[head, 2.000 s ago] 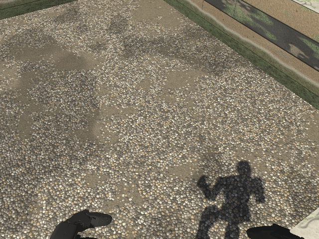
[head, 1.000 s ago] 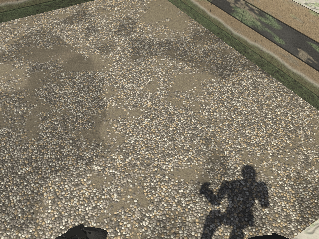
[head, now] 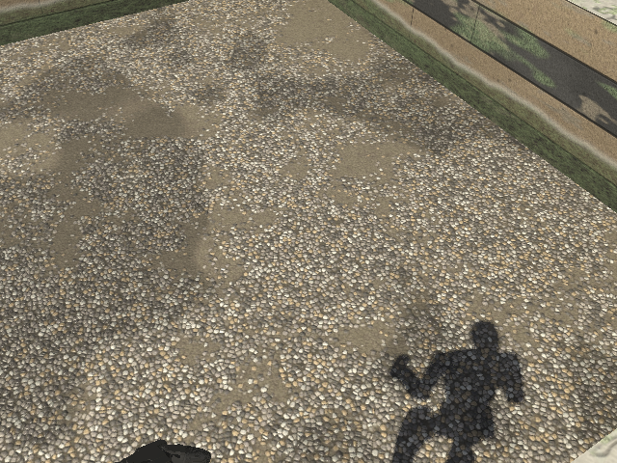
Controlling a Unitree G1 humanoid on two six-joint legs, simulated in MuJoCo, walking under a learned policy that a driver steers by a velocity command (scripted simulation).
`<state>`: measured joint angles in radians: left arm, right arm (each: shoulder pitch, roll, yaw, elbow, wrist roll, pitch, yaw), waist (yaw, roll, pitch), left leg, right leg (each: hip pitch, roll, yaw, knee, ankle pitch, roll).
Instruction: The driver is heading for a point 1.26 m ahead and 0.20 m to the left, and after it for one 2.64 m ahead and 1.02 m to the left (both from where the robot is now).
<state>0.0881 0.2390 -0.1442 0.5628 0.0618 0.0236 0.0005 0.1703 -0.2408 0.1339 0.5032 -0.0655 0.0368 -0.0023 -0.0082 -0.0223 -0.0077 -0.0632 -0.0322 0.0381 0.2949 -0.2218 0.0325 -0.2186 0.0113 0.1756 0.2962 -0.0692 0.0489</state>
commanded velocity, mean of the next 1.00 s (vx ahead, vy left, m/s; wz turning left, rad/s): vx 0.50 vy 0.00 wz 0.00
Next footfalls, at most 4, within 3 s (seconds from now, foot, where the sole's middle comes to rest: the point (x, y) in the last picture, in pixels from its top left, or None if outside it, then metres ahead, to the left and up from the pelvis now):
none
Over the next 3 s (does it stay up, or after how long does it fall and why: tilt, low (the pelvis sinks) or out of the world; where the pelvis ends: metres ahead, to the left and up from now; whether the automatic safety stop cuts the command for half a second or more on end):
stays up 0.01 -0.01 0.00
